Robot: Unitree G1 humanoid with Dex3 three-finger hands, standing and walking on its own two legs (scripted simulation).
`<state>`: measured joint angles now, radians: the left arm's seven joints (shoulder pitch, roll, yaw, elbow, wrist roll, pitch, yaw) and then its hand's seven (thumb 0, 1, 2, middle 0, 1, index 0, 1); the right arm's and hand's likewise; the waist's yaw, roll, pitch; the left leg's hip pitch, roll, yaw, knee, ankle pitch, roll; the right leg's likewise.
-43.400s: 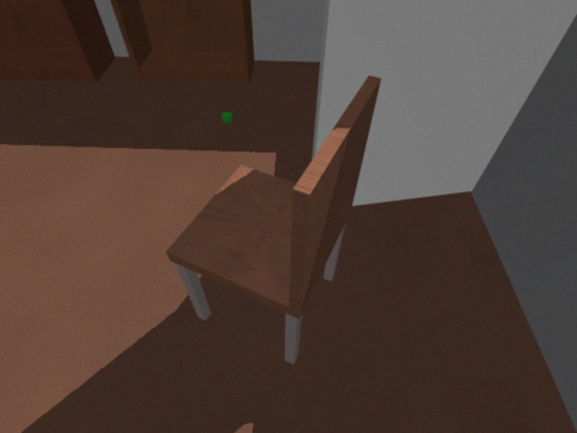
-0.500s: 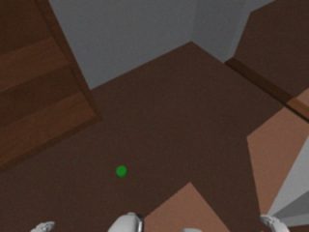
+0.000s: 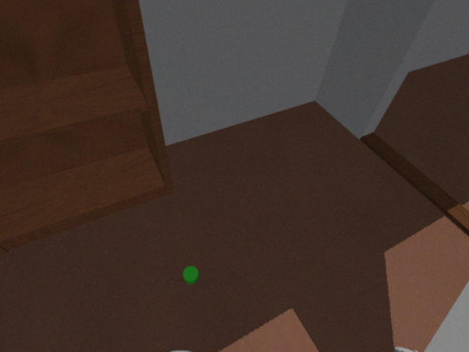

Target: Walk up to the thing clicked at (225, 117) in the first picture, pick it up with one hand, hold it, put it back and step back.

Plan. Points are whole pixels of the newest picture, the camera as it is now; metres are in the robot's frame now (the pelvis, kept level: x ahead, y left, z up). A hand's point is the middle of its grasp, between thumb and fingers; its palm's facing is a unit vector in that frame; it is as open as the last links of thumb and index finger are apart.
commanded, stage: walk up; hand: left
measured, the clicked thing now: (190, 275) +0.50 +0.19 -0.74
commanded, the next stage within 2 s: none
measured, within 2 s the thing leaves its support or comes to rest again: neither
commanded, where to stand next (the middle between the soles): +0.09 -0.01 m, yaw -5 degrees
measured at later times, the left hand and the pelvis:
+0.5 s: hand out of the picture +0.11 +0.26 -0.13, palm faces -0.10 -0.88 -0.47, open 7.3 cm; pelvis +0.00 -0.01 +0.00, yaw -4 degrees
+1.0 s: hand out of the picture +0.07 +0.23 -0.15, palm faces -0.05 -0.95 -0.31, open 7.3 cm; pelvis +0.00 -0.02 +0.01, yaw -3 degrees
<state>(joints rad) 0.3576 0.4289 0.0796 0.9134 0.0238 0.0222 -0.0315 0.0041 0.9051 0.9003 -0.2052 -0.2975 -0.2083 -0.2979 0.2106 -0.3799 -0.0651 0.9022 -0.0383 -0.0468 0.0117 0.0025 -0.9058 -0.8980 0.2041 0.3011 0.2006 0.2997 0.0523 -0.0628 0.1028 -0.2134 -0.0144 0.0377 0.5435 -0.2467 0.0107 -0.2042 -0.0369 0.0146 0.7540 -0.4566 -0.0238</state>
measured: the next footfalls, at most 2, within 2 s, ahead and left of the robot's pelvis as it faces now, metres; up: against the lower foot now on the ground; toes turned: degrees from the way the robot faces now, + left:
right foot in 0.32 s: +0.08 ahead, -0.15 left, +0.00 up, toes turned -1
left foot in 0.62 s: +0.01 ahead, +0.13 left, +0.00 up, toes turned -4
